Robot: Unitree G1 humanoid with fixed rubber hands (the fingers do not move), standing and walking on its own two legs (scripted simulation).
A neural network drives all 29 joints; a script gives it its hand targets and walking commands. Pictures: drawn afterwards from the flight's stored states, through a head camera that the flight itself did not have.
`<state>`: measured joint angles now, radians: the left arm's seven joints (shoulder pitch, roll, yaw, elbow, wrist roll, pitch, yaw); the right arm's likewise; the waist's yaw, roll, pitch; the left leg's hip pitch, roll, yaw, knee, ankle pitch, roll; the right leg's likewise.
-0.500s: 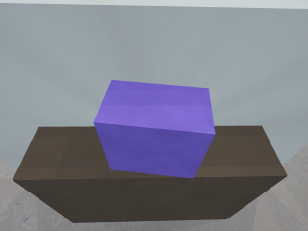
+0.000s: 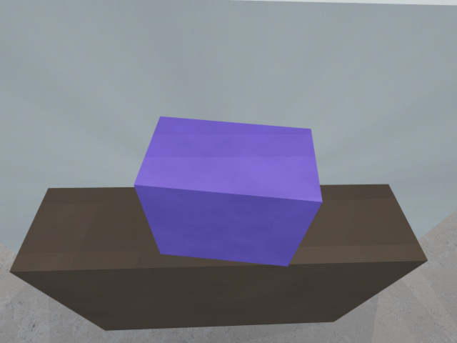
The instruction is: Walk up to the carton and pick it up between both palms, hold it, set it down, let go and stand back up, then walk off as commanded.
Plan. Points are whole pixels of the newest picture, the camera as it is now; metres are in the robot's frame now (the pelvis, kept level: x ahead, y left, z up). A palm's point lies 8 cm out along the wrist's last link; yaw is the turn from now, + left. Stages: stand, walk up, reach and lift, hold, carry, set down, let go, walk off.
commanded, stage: walk up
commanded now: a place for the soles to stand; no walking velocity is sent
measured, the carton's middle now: (228, 197) +0.40 +0.00 +0.01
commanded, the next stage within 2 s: reach and lift in 0.24 s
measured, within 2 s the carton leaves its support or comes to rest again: neither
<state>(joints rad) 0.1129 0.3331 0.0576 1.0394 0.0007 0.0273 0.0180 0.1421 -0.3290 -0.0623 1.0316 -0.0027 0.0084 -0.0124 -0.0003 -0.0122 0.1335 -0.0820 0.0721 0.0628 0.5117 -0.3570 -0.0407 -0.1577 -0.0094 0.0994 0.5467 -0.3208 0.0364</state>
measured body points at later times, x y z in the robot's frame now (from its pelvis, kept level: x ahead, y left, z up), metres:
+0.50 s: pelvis -0.05 +0.01 -0.02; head +0.01 +0.01 +0.42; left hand +0.15 +0.28 -0.11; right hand +0.13 -0.28 -0.13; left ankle -0.05 +0.14 -0.73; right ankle -0.01 -0.15 -0.73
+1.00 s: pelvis -0.08 -0.01 -0.01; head -0.04 +0.00 +0.44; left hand +0.12 +0.28 -0.09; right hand +0.09 -0.26 -0.10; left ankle -0.05 +0.14 -0.73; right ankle -0.01 -0.15 -0.73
